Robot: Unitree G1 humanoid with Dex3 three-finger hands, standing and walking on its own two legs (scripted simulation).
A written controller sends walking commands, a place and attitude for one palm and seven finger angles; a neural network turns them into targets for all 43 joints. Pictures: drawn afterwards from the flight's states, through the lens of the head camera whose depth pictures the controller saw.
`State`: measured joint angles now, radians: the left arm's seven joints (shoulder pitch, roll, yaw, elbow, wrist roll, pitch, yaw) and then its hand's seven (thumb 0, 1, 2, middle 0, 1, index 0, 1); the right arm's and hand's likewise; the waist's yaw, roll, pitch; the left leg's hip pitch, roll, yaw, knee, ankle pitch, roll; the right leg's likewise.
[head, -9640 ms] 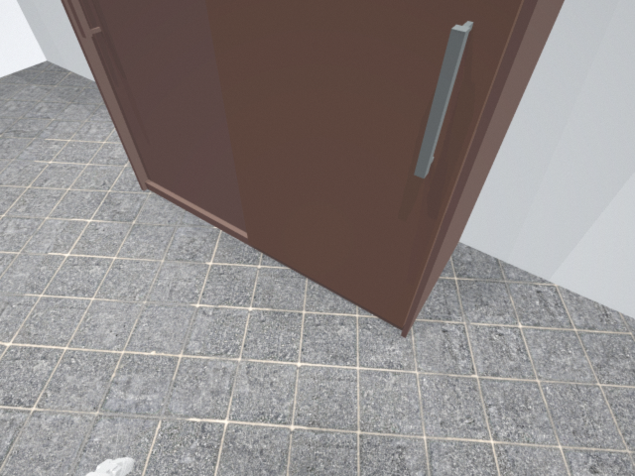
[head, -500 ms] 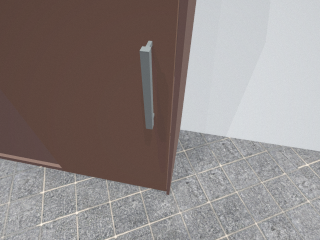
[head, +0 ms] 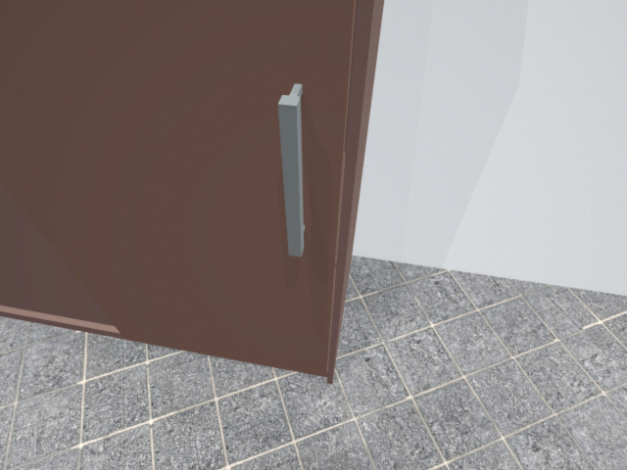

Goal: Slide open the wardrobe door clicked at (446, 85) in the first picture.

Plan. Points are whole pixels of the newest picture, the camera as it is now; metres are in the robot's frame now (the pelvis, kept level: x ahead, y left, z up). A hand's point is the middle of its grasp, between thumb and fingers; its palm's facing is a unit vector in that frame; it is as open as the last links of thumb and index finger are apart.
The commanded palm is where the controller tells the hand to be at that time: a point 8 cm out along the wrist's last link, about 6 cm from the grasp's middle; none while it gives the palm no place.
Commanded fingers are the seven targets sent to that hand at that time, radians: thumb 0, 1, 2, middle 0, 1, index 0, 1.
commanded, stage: shuffle to correct the standing spot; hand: right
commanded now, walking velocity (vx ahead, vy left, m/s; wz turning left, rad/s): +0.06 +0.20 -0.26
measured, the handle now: (296, 181) +0.50 +0.06 +0.10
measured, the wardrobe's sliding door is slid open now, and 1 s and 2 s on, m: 0.00 0.00 0.00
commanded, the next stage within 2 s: come to a stop and stand still in 1.18 s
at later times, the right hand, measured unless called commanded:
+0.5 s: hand out of the picture -0.05 -0.07 -0.19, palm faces +0.18 +0.97 -0.17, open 7.4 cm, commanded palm none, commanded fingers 0.00 -0.90 -0.90 0.20 0.30 0.20 0.30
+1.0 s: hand out of the picture +0.11 -0.04 -0.19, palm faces +0.12 +0.97 -0.21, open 7.4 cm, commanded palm none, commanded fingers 0.00 -0.90 -0.90 0.20 0.30 0.20 0.30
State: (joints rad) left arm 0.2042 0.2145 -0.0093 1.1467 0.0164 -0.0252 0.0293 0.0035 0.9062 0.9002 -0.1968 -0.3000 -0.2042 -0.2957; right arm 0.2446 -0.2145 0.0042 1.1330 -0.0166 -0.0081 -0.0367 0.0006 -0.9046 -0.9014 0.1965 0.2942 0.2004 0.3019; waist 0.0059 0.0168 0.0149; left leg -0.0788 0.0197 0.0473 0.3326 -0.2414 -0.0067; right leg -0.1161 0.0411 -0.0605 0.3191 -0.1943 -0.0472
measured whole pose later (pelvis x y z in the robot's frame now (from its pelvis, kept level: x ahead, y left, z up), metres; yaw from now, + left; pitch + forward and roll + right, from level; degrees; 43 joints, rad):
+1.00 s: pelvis +0.07 +0.17 -0.02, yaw -7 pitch +1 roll +3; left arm 0.24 0.17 0.08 1.07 0.04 0.01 0.04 0.00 0.90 0.90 -0.20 -0.30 -0.21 -0.30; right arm 0.21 -0.23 -0.09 0.96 -0.04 0.05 0.02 0.00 -0.91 -0.90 0.19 0.29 0.20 0.30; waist 0.03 -0.01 0.07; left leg -0.36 0.09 0.04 0.64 -0.28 -0.06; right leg -0.26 -0.22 -0.09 0.62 -0.35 0.10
